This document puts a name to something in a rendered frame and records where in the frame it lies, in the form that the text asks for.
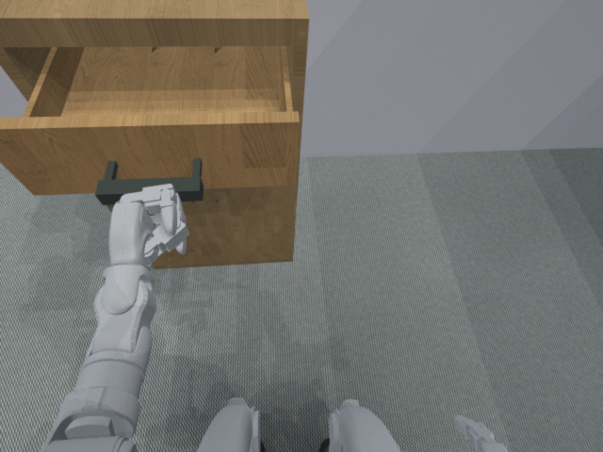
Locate left robot hand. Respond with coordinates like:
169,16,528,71
108,184,189,271

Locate handle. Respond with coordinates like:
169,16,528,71
95,158,204,205

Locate right robot thigh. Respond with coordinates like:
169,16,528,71
329,406,401,452

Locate cabinet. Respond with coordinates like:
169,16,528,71
0,0,309,269

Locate robot left forearm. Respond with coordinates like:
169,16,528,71
40,264,156,452

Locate right robot hand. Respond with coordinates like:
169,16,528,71
453,414,509,452

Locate drawer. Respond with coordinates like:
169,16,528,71
0,46,300,196

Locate left robot thigh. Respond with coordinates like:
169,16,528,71
197,405,261,452

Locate robot thigh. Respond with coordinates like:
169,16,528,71
197,405,261,452
329,406,401,452

